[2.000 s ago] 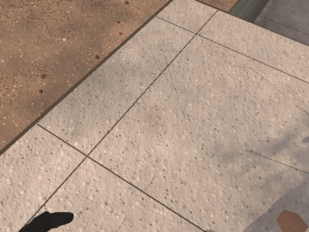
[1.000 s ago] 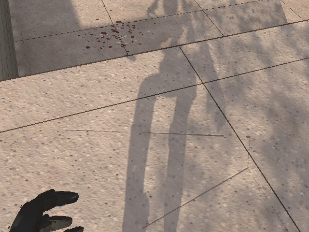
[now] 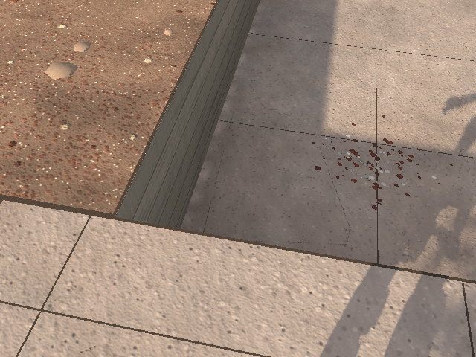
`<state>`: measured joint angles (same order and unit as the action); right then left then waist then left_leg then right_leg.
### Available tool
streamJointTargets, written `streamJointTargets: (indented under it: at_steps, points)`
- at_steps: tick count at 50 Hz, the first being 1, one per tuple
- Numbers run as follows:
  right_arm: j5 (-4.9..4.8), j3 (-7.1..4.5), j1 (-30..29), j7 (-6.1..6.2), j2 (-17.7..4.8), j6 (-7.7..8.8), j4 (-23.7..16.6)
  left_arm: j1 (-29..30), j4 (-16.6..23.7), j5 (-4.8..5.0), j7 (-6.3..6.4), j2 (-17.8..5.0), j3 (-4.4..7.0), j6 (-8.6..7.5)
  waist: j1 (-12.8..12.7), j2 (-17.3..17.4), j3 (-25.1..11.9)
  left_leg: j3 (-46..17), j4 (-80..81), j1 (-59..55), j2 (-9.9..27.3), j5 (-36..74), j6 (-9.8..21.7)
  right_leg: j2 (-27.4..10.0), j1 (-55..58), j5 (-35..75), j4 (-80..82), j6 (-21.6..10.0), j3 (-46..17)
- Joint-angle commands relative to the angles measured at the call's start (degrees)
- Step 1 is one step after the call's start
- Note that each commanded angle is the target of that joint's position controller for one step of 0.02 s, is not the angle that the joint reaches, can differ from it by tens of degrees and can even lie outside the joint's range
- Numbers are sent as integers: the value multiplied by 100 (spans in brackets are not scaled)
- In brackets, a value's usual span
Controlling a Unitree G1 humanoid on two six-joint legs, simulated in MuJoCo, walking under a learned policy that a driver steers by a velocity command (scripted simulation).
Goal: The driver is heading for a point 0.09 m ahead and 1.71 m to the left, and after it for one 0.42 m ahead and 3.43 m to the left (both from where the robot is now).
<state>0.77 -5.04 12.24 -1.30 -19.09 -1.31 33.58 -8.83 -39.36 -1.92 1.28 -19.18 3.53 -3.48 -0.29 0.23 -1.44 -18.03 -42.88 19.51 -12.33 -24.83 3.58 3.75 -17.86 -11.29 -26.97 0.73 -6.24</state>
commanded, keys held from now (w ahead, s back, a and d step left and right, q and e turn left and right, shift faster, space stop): w+q+shift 0.58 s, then w+shift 0.42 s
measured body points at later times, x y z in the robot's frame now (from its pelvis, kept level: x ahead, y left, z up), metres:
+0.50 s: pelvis +0.31 +0.08 -0.04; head +0.35 +0.08 +0.41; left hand +0.12 +0.28 -0.16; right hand +0.61 -0.03 -0.14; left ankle +0.36 +0.13 -0.74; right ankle +0.11 -0.14 -0.63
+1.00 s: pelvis +0.70 +0.29 -0.01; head +0.71 +0.29 +0.44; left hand +0.55 +0.54 -0.11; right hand +1.01 +0.19 -0.11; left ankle +0.55 +0.31 -0.61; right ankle +0.79 +0.25 -0.73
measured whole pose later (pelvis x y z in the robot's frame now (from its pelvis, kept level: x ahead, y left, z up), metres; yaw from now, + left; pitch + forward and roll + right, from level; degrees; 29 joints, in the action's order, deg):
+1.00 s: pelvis +0.70 +0.29 -0.01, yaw +45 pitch -2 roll -1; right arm 0.9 -2.4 11.0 -0.5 -20.1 2.2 45.1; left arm -20.3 -43.3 -1.6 -1.2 -16.6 1.9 -4.7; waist -1.8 2.5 0.9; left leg -5.6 -79.9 24.7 -5.2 -15.6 6.6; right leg 1.7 -16.7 -15.5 -33.6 -2.5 4.0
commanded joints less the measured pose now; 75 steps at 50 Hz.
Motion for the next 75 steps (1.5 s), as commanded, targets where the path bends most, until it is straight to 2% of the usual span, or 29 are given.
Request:
streamJointTargets:
  at_steps: [1, 5, 16, 19, 21, 22, 23, 24, 25, 28, 33, 36, 39, 41, 42, 43, 44, 45, 47, 50, 54, 62, 67, 68, 69, 70, 71, 73, 75]
  points:
    - [87, -35, -857, -17, -641, 205, -765, -519, 253, -123, -2, -1172, 322, -55, -421, -526, 55, 729, -1908, 3381, 826, 228, -137, -2699, 2340, -3634, 1617, -815, -3453]
    - [159, -21, -543, -349, -549, 71, -455, -931, 75, 24, -31, -660, 93, -45, -360, -717, 232, 1268, -2826, 3070, 1189, 1228, -215, -1609, 1819, -1554, 1590, -321, -870]
    - [87, 305, -2015, -517, -43, 68, -558, -2335, -588, -45, -43, -365, -33, -220, -630, -557, 1142, 2546, -1481, 3284, 1421, 1835, 27, -1437, 2298, 2423, 1743, 9, 1465]
    - [31, 394, -1711, -437, 38, 55, -486, -2172, -685, -28, 114, -643, -23, -186, -177, -756, 785, 3197, -559, 1743, 892, 1345, 511, -1569, 2407, 6778, 916, 137, 2083]
    - [34, 248, -315, -317, -346, 54, -129, -1951, -715, -48, 223, -1040, 76, -42, 641, -1022, 107, 3065, -375, 59, 516, 716, 815, -1904, 2167, 8359, -808, 84, 2045]
    - [15, 66, 1025, -226, -706, 116, 280, -1652, -578, -49, 186, -1106, 92, -5, 1218, -949, -486, 2601, 115, -1631, 456, 796, 1084, -1962, 1326, 7857, -2356, -2, 1892]
    - [-51, -109, 1693, -75, -980, 145, 585, -1515, -539, -74, 79, -910, 58, 2, 1424, -380, -795, 1776, 850, -3161, 782, 936, 1246, -1435, 22, 3771, -4328, -70, 1885]
    - [-27, -257, 1116, 7, -1600, 34, 443, -1636, -23, -42, -72, -189, -109, -109, 536, 1229, -1092, -1071, 1053, -4723, 2257, 901, 1880, -382, -2507, -1744, -6391, 213, 1482]
    - [-23, -307, 1245, 26, -1563, -17, 174, -919, 383, 63, -79, -723, -43, -252, 1077, 323, -1736, -2515, 1934, -4992, 2646, 781, 2485, -297, -3402, -1146, -6876, 263, 294]
    - [-29, -151, 940, 183, -953, 196, 549, -692, 413, -76, -72, -714, -89, -270, 205, -477, 254, -1374, 2764, -2326, 2195, 1297, 1902, -1046, -2965, -906, -5311, 183, 230]
    - [-41, 30, 456, 188, -649, 595, 641, -359, 641, -191, -220, -235, -266, 119, -295, -99, 965, 10, 3204, 265, 1297, 2365, 1529, -1246, -1811, -327, -3262, 406, 676]
    - [-158, 4, 736, 51, -655, 703, 852, 95, 676, -75, -359, 52, -372, 23, 66, 151, 738, 403, 3547, 529, 1177, 3228, 1136, -979, -204, 1981, -1595, 2, 937]
    - [-101, -74, 788, 61, -1082, 698, 919, 372, 791, -91, -327, -274, -245, 51, 217, 68, 452, 538, 2948, -816, 1275, 5964, 913, -371, 2, 1494, -1181, -240, 1170]
    - [0, -130, 626, 153, -1306, 646, 972, -804, 547, -35, -215, -685, -12, -42, -471, 346, -185, 533, 1311, -1227, 1440, 7017, 692, -17, 1177, 424, -1024, -269, 1029]
    - [67, -149, 148, 162, -1349, 615, 957, -2113, 188, 72, -177, -840, 87, -27, -1344, 94, -536, 636, -69, -794, 1360, 6586, 674, -104, 2341, 386, -546, -296, 1073]
    - [153, -11, 6, 198, -723, 601, 882, -3134, -107, 102, -59, -1252, 234, 20, -1702, -629, -1047, 1047, -2934, 73, 808, 3626, 420, -1093, 3283, -676, -700, -369, -30]
    - [-132, 240, 1072, 145, 221, 654, 661, -2741, -74, -100, -80, -1382, 170, -44, -565, -1754, -1754, 707, -4348, 1527, 131, -171, 274, -2935, 4019, -1630, 333, -715, -3815]
    - [-70, 192, 567, 148, -418, 652, 750, -2028, 106, 52, -180, -1034, 207, -16, -735, -852, -1170, 604, -4457, 2053, 409, 440, 307, -2609, 3233, -2195, 916, -1079, -4317]
    - [-66, 202, -232, 109, -601, 588, 654, -1243, 103, -51, -259, -537, 81, -122, -359, -187, -137, 916, -4210, 1977, 918, 1117, 293, -2247, 1765, -1690, 1163, -1317, -2747]
    - [71, 273, -176, 15, -247, 261, 769, -1680, -386, 97, -295, -202, -69, -307, 4, -285, 308, 896, -4001, 1949, 1140, 826, 272, -1941, 985, -46, 1251, -1172, -1626]
    - [145, 362, -1062, -28, -106, 220, 420, -1677, -671, 261, -355, -273, -52, -547, 74, -235, 905, 1303, -2901, 2716, 1409, 2335, -14, -1496, 884, 1689, 1947, -956, -210]
    - [215, 513, -2659, -334, 208, 383, -19, -2315, -1336, -49, -140, -146, -156, -512, -383, -339, 980, 2480, -522, 2317, 1581, 3211, 439, -1562, 2134, 3437, 2198, -532, 1452]
    - [196, 242, -979, -68, -436, 394, 212, -2109, -1204, -207, 3, -895, -46, -16, 565, -1094, -156, 3075, 360, 194, 559, 1116, 993, -1783, 2954, 7126, -820, -445, 2034]
    - [178, 145, 38, -85, -577, 470, 508, -2120, -1118, -175, -38, -1102, 38, 99, 902, -779, -536, 2935, 975, -1007, 391, 1114, 1141, -1793, 2426, 6969, -2289, -483, 1984]
    - [266, -11, 1028, -40, -881, 454, 647, -1949, -854, -170, -81, -939, -5, 19, 1162, -393, -1148, 1608, 715, -2894, 1207, 628, 1456, -1615, 752, 5273, -3977, -409, 1915]
    - [33, -149, 812, -75, -1404, 308, 614, -1816, -226, -159, -236, -318, -70, -75, 449, 1202, -1751, -2013, 1352, -5069, 2823, 224, 2464, -117, -2451, -1296, -6121, 142, 1323]
    - [-93, -176, 1364, -2, -1197, 220, 792, -916, -118, -48, -193, -653, -16, -203, 864, 600, -1810, -2282, 2026, -4968, 2506, 911, 2350, -197, -2995, -771, -6320, 65, 553]
    - [-78, -150, 1137, 134, -828, 322, 1022, -641, -18, -31, -175, -465, -97, -370, 487, -128, -253, -1495, 2491, -3087, 2325, 1311, 2156, -708, -2844, -635, -5222, 86, 385]
    - [42, -1, 1167, 191, -568, 436, 1157, -575, 77, -143, -239, -291, -134, -231, 88, 28, 319, -1242, 2751, -1956, 1935, 1216, 1997, -732, -2650, -1094, -5091, 118, 309]
Next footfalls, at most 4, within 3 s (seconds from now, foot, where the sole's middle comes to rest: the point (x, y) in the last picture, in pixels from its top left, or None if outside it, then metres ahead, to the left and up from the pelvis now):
0.46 left None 0.40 0.15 -0.77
0.86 right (160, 258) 0.82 0.27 -0.77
1.38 left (31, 220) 0.97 0.73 -0.77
1.78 right None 1.30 1.07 -0.77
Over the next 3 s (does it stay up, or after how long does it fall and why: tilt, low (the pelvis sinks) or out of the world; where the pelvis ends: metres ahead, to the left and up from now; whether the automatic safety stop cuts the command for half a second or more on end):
stays up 0.87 1.99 -0.02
